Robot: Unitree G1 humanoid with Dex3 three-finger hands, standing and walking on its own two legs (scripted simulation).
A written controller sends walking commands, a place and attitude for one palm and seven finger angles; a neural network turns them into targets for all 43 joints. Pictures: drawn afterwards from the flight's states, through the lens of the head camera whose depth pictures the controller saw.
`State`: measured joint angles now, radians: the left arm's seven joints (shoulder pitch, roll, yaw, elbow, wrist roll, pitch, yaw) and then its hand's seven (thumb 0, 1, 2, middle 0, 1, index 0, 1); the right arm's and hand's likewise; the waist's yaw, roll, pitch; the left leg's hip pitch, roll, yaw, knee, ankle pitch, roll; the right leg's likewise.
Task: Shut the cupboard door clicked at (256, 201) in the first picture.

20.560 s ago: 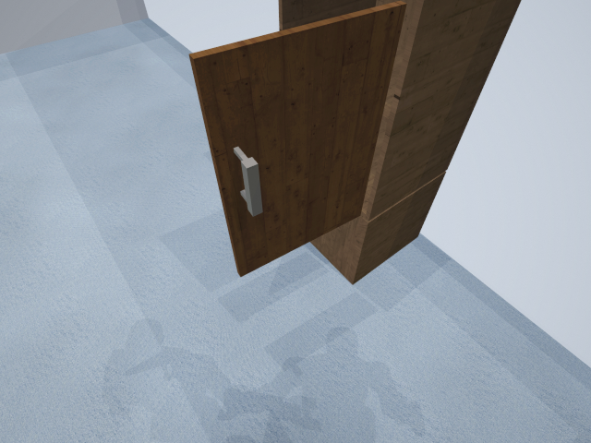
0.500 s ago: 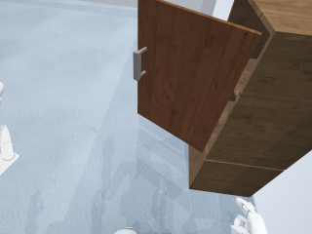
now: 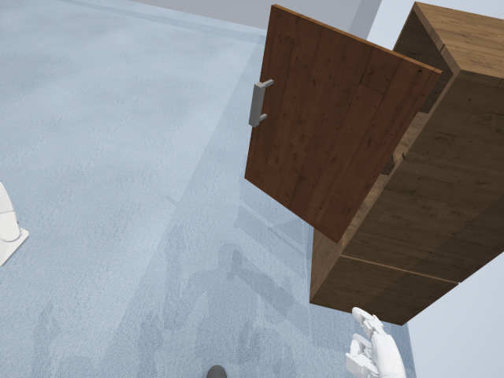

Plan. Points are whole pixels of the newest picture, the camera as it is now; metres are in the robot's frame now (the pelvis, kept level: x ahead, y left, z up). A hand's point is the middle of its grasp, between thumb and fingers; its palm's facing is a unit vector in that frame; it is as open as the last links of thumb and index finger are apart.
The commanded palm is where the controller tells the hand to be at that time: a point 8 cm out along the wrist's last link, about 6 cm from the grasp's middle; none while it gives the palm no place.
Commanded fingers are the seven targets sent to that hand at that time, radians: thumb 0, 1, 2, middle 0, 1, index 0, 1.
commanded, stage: step back with the hand held close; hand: left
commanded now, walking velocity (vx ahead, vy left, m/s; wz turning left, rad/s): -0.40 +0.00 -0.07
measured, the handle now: (261, 102) +0.82 +0.07 +0.02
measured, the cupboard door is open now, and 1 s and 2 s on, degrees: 60 60 60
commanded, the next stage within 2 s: stop stepping back and stand still in 0.04 s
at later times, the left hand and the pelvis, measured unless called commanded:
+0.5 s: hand out of the picture +0.01 +0.30 +0.20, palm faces +0.37 -0.82 -0.43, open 7.4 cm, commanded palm -0.02 +0.34 +0.18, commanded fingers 0.00 0.90 0.90 -0.20 -0.30 -0.20 -0.30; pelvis -0.19 +0.05 -0.01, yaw -5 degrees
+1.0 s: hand out of the picture -0.05 +0.35 +0.18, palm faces +0.46 -0.79 -0.42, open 7.4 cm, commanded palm -0.11 +0.38 +0.18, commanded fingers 0.00 0.90 0.90 -0.20 -0.30 -0.20 -0.30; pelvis -0.27 +0.09 -0.01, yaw -4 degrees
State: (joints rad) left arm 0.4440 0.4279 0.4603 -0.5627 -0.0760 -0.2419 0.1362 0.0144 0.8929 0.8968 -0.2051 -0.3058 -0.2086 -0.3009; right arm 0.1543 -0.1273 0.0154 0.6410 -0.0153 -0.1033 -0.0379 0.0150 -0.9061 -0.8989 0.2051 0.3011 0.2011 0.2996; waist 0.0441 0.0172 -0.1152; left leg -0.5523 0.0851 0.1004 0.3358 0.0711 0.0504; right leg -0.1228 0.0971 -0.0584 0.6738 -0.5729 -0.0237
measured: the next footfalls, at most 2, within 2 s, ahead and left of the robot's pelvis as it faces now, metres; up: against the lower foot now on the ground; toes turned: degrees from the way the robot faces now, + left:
right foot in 0.08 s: -0.16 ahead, -0.16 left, +0.00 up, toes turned -6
right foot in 0.38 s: -0.09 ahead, -0.04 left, +0.01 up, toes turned -11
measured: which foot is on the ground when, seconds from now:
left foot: down 0.00-0.32, up 0.34-0.56, down 0.58-1.00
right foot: up 0.00-0.06, down 0.08-0.18, up 0.20-0.36, down 0.38-0.56, up 0.58-0.88, down 0.90-1.00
